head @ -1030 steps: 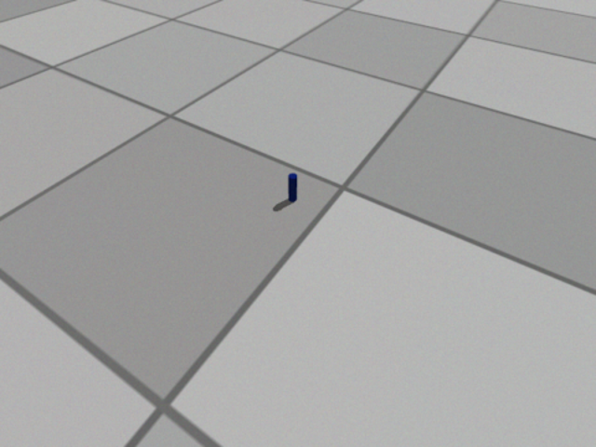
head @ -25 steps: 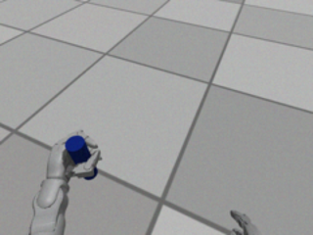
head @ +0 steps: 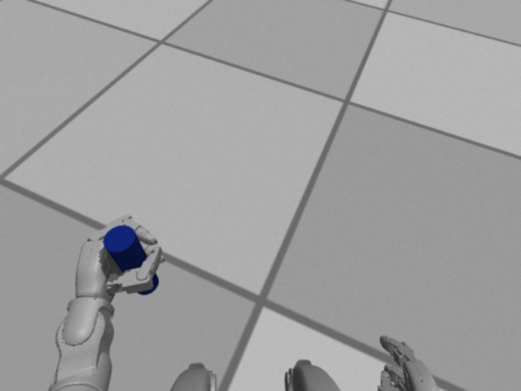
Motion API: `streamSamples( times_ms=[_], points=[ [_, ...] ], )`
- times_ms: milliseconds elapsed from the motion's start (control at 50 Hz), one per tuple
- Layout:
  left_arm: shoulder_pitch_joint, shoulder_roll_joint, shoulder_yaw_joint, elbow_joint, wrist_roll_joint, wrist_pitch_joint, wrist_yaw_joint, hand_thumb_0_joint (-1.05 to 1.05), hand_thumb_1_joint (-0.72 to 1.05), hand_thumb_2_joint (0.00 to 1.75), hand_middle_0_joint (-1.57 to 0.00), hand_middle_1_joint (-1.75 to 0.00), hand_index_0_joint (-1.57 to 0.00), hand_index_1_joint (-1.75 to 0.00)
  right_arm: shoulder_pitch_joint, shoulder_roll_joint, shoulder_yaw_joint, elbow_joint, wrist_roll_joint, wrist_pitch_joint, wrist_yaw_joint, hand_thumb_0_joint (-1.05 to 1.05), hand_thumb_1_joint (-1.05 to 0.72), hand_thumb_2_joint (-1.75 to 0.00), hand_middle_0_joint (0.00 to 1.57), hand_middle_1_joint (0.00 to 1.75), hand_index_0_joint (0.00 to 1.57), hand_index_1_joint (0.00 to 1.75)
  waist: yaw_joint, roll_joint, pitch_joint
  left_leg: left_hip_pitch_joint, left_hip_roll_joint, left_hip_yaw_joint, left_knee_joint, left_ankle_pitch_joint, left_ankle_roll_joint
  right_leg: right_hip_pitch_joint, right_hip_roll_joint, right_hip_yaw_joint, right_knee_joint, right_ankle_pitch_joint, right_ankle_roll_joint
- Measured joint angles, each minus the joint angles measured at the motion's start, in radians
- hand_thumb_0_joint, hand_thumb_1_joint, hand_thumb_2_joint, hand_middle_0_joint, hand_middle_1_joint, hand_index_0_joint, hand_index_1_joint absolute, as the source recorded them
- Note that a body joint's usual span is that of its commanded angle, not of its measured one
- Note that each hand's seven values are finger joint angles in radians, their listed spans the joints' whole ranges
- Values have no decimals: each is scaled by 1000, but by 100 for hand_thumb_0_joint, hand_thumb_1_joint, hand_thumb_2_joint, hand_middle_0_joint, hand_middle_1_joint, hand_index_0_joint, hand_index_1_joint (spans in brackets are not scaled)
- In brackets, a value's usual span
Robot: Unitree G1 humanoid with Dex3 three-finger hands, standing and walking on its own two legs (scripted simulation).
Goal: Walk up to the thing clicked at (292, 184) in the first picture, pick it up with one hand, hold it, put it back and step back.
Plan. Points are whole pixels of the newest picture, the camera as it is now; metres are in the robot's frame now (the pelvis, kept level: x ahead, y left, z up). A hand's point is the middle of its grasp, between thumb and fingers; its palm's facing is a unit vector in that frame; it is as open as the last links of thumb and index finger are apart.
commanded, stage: crouch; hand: left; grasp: from the side
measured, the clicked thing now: (134, 263) +0.32 +0.19 -0.01
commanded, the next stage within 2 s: lower in 1.58 s
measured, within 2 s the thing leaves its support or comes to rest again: neither
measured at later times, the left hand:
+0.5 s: hand (169, 301) +0.33 +0.18 -0.25, palm faces -0.01 -1.00 -0.04, open 5.2 cm
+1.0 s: hand (179, 313) +0.35 +0.18 -0.41, palm faces +0.00 -1.00 -0.03, open 5.2 cm
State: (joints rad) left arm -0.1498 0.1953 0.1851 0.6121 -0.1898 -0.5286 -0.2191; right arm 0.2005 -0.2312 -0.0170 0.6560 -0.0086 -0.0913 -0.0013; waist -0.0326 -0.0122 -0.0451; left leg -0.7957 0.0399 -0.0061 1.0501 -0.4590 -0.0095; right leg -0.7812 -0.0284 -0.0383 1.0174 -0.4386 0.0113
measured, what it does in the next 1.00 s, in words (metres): lowers itself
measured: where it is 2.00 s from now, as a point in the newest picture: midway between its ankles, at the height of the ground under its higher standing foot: outside the picture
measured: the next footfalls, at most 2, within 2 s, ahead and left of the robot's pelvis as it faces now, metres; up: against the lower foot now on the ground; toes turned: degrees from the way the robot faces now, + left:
none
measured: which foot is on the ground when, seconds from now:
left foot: down 0.00-1.00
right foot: down 0.00-1.00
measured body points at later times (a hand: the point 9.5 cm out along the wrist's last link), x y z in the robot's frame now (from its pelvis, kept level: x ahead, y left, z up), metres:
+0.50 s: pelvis -0.04 -0.01 -0.21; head +0.13 +0.01 +0.20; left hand +0.33 +0.23 -0.24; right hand +0.12 -0.26 -0.34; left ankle +0.03 +0.12 -0.67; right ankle +0.03 -0.13 -0.67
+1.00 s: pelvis -0.07 +0.00 -0.36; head +0.13 +0.03 +0.05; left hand +0.34 +0.23 -0.40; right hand +0.05 -0.27 -0.48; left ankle +0.03 +0.12 -0.67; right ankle +0.03 -0.13 -0.67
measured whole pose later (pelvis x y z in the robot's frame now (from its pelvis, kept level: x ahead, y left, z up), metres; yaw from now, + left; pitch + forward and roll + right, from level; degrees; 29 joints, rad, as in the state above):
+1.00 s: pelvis -0.07 +0.00 -0.36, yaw -3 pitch +29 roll -4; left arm -0.54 0.33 0.37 1.04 -0.12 -0.83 -0.26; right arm 0.06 -0.28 0.04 0.76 -0.11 -0.06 0.09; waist -0.10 -0.03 -0.09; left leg -2.18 0.02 -0.09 2.35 -0.69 -0.02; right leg -2.16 -0.03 -0.04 2.30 -0.66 0.00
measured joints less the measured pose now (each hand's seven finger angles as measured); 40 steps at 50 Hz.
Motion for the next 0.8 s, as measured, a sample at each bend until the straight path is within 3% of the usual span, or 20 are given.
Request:
streamSamples(
  times_ms=[140, 240, 480, 660, 800],
  points=[
    [-64, 25, 22, 123, -8, -143, -49, 1, 18, 115, -102, -118, -101, -118, 2, -21, -1, 10, -19, -19, 18, 1, -88, -90, 20, 30, 20, 30, -17, -2, -94, -324, -2, -16, 267, -91, -3, -320, -6, -4, 267, -94, 0],
    [-121, 40, 46, 180, 6, -199, -67, 1, 17, 115, -102, -117, -102, -117, -23, -34, 3, 9, -30, -14, 26, 1, -88, -90, 20, 30, 20, 30, -22, 2, -139, -555, -1, -26, 481, -159, -5, -552, -7, -2, 481, -163, -2],
    [-249, 59, 96, 277, 19, -249, -69, 1, 17, 115, -103, -117, -102, -117, -114, -28, 14, 35, -56, -3, 58, 1, -89, -91, 20, 30, 20, 30, -11, 8, -139, -957, -5, -42, 827, -215, -11, -957, -10, 3, 833, -222, -13],
    [-320, 84, 151, 358, 46, -288, -68, 1, 17, 116, -103, -117, -102, -117, -137, -34, 23, 64, -85, 0, 81, 1, -89, -91, 20, 30, 20, 30, -29, -10, -110, -1173, -10, -59, 1046, -226, -17, -1172, -10, 2, 1049, -230, -18],
    [-361, 109, 169, 398, 59, -303, -58, 1, 17, 116, -103, -117, -102, -117, -139, -41, 28, 89, -94, 7, 90, 1, -89, -91, 20, 30, 20, 30, -46, -18, -74, -1288, -14, -70, 1179, -222, -17, -1285, -8, 2, 1176, -221, -17]
  ],
)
